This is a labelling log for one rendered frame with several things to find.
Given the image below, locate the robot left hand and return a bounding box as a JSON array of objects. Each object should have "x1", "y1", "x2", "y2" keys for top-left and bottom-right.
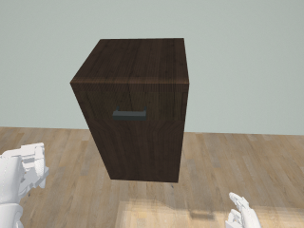
[{"x1": 0, "y1": 142, "x2": 49, "y2": 204}]

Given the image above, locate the left robot forearm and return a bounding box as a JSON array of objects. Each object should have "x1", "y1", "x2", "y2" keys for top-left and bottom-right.
[{"x1": 0, "y1": 203, "x2": 24, "y2": 228}]

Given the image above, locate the handle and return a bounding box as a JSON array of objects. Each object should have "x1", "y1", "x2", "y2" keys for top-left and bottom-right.
[{"x1": 112, "y1": 105, "x2": 147, "y2": 121}]

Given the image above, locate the drawer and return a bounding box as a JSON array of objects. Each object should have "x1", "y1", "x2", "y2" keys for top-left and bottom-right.
[{"x1": 79, "y1": 91, "x2": 182, "y2": 121}]

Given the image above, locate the robot right hand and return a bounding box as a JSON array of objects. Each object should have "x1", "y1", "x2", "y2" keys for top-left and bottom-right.
[{"x1": 225, "y1": 192, "x2": 262, "y2": 228}]

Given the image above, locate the cabinet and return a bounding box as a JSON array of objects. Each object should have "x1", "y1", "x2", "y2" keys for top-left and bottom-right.
[{"x1": 70, "y1": 38, "x2": 190, "y2": 183}]

